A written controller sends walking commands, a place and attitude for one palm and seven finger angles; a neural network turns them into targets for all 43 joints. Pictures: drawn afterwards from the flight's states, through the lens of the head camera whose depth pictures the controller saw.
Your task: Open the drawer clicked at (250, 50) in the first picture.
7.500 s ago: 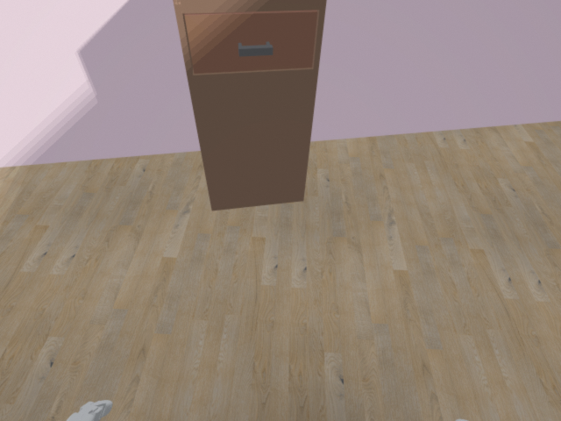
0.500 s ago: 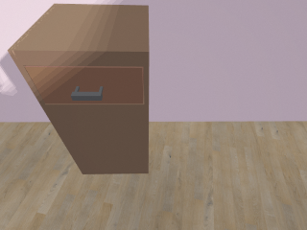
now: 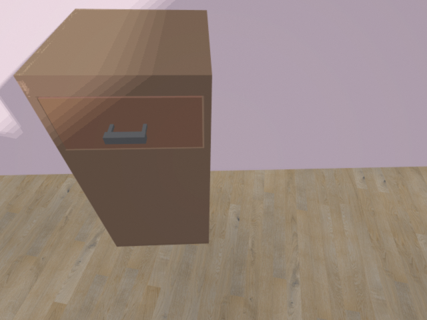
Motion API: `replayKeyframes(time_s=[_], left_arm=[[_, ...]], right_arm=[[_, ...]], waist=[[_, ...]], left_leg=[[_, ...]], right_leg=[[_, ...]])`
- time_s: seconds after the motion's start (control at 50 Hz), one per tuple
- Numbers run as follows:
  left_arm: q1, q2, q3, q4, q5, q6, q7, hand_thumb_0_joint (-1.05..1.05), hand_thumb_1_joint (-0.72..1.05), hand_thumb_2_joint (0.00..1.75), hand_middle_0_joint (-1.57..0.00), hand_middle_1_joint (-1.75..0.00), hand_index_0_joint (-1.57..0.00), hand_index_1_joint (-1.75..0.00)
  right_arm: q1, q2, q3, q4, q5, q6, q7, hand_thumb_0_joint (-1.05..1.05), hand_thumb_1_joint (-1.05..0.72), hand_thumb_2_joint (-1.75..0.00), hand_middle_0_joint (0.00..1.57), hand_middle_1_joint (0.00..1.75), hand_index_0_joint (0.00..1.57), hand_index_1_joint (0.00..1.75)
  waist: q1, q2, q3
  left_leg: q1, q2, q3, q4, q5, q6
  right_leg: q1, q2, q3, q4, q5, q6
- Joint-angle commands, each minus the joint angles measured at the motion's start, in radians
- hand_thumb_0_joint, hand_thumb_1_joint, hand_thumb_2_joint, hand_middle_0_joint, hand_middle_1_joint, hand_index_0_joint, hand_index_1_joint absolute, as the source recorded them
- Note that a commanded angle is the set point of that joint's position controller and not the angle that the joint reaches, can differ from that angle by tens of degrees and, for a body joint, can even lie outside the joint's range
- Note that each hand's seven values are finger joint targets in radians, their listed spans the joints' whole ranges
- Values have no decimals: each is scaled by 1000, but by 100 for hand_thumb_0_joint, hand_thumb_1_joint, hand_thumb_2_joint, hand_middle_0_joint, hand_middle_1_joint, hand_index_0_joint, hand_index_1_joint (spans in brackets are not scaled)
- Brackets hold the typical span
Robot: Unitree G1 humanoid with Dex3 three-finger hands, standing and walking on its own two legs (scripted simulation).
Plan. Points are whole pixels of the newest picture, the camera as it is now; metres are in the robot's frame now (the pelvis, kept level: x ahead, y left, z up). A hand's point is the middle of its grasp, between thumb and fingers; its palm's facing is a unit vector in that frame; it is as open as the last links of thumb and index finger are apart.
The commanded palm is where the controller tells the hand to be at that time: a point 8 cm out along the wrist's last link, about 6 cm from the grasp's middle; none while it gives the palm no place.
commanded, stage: come to a stop and stand still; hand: left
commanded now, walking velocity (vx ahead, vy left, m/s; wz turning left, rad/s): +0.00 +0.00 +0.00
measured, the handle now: (126, 132) +0.56 +0.27 +0.00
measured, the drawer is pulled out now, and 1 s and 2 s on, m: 0.00 0.00 0.00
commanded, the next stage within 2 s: look again from close up in 0.64 s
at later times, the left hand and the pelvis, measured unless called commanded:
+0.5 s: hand out of the picture +0.01 +0.18 -0.18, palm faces +0.05 -0.98 -0.17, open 7.4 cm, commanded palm none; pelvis +0.03 +0.02 +0.00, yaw +0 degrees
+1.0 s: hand out of the picture +0.02 +0.20 -0.18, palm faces +0.03 -0.98 -0.21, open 7.4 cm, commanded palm none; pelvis +0.01 +0.03 -0.01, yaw +0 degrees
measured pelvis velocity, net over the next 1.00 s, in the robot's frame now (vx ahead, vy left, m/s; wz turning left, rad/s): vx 0.01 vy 0.03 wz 0.00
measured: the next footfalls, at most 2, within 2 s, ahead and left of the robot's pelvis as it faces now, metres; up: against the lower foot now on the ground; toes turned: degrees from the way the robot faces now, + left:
none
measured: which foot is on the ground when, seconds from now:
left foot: down 0.00-1.00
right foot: down 0.00-1.00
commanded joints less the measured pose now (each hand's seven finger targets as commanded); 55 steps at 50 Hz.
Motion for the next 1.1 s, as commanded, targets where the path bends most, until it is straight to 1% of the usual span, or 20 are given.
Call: replayKeyframes(time_s=[0.0, 0.2, 0.26, 0.4, 0.6, 0.66, 0.7, 0.72, 0.74, 0.76, 0.78, 0.8, 0.82, 0.86, 0.88, 0.9, 0.96, 0.98, 1.0, 1.08], left_arm=[[59, 85, 8, -20, 4, -13, 4, 0, 90, 90, -20, -30, -20, -30], [63, 86, 2, -18, 4, -13, 7, 0, 90, 90, -20, -30, -20, -30], [61, 89, 3, -20, 3, -17, 8, 0, 90, 90, -20, -30, -20, -30], [54, 102, 6, -25, 4, -15, 11, 0, 90, 90, -20, -30, -20, -30], [27, 130, 14, -33, 5, -13, 9, 0, 90, 90, -20, -30, -20, -30], [14, 146, 19, -38, 5, -16, 8, 0, 90, 90, -20, -30, -20, -30], [6, 148, 18, -41, 5, -13, 7, 0, 90, 90, -20, -30, -20, -30], [87, 149, 6, -13, 17, -37, 46, 0, 90, 90, -20, -30, -20, -30], [76, 175, 11, -47, 9, -42, 39, 0, 90, 90, -20, -30, -20, -30], [35, 155, 0, -54, 6, -41, 26, 0, 90, 90, -20, -30, -20, -30], [22, 156, -8, -63, 2, -38, 18, 0, 90, 90, -20, -30, -20, -30], [20, 146, -8, -70, 4, -35, 11, 0, 90, 90, -20, -30, -20, -30], [8, 143, -9, -75, 5, -30, 7, 0, 90, 90, -20, -30, -20, -30], [-1, 134, -11, -77, 5, -24, 2, 0, 90, 90, -20, -30, -20, -30], [-12, 133, -11, -80, 6, -19, 0, 0, 90, 90, -20, -30, -20, -30], [-12, 129, -11, -79, 6, -19, 0, 0, 90, 90, -20, -30, -20, -30], [-9, 127, -13, -74, 4, -14, -1, 0, 90, 90, -20, -30, -20, -30], [-9, 127, -13, -75, 5, -12, -3, 0, 90, 90, -20, -30, -20, -30], [-6, 128, -13, -72, 6, -13, -3, 0, 90, 90, -20, -30, -20, -30], [3, 126, -9, -71, 6, -12, -3, 0, 90, 90, -20, -30, -20, -30]], right_arm=[[83, -73, -8, -18, -2, -12, -10, 0, -90, -90, 20, 30, 20, 30], [77, -78, -6, -17, 0, -19, -13, 0, -90, -90, 20, 30, 20, 30], [80, -82, -6, -16, 0, -24, -15, 0, -90, -90, 20, 30, 20, 30], [69, -98, -9, -16, 1, -27, -19, 0, -90, -90, 20, 30, 20, 30], [45, -132, -16, -20, 0, -28, -20, 0, -90, -90, 20, 30, 20, 30], [40, -146, -19, -25, 0, -30, -20, 0, -90, -90, 20, 30, 20, 30], [34, -150, -19, -26, 0, -29, -19, 0, -90, -90, 20, 30, 20, 30], [-71, -156, -14, -100, 10, -38, 3, 0, -90, -90, 20, 30, 20, 30], [5, -120, -13, -126, 0, -27, 2, 0, -90, -90, 20, 30, 20, 30], [8, -103, -8, -117, -3, -27, 0, 0, -90, -90, 20, 30, 20, 30], [19, -100, -4, -112, -6, -27, 7, 0, -90, -90, 20, 30, 20, 30], [28, -115, -1, -119, -9, -28, 9, 0, -90, -90, 20, 30, 20, 30], [26, -123, -2, -124, -10, -29, 9, 0, -90, -90, 20, 30, 20, 30], [22, -138, 0, -128, -9, -32, 5, 0, -90, -90, 20, 30, 20, 30], [23, -141, -1, -130, -10, -32, 4, 0, -90, -90, 20, 30, 20, 30], [22, -144, 0, -127, -10, -32, 3, 0, -90, -90, 20, 30, 20, 30], [19, -148, 4, -122, -7, -29, 3, 0, -90, -90, 20, 30, 20, 30], [18, -146, 5, -118, -8, -28, 4, 0, -90, -90, 20, 30, 20, 30], [18, -145, 6, -114, -8, -27, 5, 0, -90, -90, 20, 30, 20, 30], [32, -138, 9, -95, -7, -29, 4, 0, -90, -90, 20, 30, 20, 30]], waist=[[6, 17, 98], [4, 15, 98], [1, 8, 66], [0, 23, 67], [1, 25, 82], [0, 17, 68], [0, 18, 80], [36, -31, 99], [-11, 11, 16], [-15, 74, 54], [-10, 95, 44], [-9, 92, 9], [-8, 79, 7], [-7, 35, 18], [-7, 57, 47], [-4, 34, 59], [-4, -4, 111], [-1, 19, 138], [0, -5, 145], [1, -5, 140]], left_leg=[[-135, 103, -92, -100, 56, 22], [-101, 109, -90, -90, 151, 24], [-71, 111, -86, -76, 235, 24], [-38, 113, -85, -67, 341, 23], [-30, 113, -92, -77, 350, 23], [-23, 113, -93, -76, 369, 23], [-32, 113, -96, -85, 339, 23], [-131, 127, -47, 124, 462, 4], [-133, 64, -77, 73, 154, 4], [-142, 63, -77, 5, 86, 13], [-156, 77, -79, -2, 90, 21], [-140, 89, -97, -3, 104, 30], [-135, 97, -107, -10, 128, 38], [-129, 108, -115, -15, 182, 45], [-137, 110, -120, -27, 198, 47], [-137, 110, -119, -25, 218, 49], [-157, 104, -116, -50, 143, 48], [-171, 102, -119, -62, 118, 49], [-174, 100, -117, -66, 96, 49], [-177, 97, -116, -78, 71, 51]], right_leg=[[49, -115, 119, -55, 40, 7], [53, -118, 108, -31, 115, 10], [75, -121, 106, -15, 182, 7], [78, -122, 96, 1, 216, 9], [85, -122, 92, 1, 198, 9], [102, -126, 92, 2, 221, 5], [97, -124, 91, -2, 193, 8], [64, -164, 119, 60, 529, 17], [126, -197, 158, 87, 467, -13], [88, -187, 149, 88, 388, -20], [86, -156, 120, 78, 199, -22], [84, -133, 109, 79, 82, -19], [77, -121, 98, 85, 46, -14], [67, -111, 90, 93, 45, -12], [52, -106, 86, 101, 28, -10], [49, -103, 84, 101, 37, -8], [25, -105, 97, 82, 14, -5], [12, -104, 99, 79, 0, -4], [10, -104, 101, 73, -1, -3], [22, -105, 103, 70, 0, -2]])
